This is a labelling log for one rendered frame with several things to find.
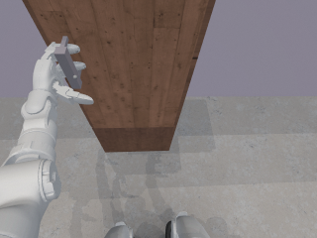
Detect robot left forearm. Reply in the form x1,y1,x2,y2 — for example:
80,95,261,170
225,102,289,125
0,89,58,168

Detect handle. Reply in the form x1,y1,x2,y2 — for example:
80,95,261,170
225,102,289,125
53,36,82,89

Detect robot left hand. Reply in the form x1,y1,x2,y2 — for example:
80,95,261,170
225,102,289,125
33,42,94,105

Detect robot right shin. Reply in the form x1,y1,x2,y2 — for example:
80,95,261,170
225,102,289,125
170,211,188,238

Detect cupboard door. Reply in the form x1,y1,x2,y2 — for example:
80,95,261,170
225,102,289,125
28,0,209,129

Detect left robot upper arm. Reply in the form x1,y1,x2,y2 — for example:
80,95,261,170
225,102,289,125
0,158,61,238

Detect right robot thigh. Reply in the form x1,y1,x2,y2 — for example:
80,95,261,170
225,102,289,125
170,215,210,238

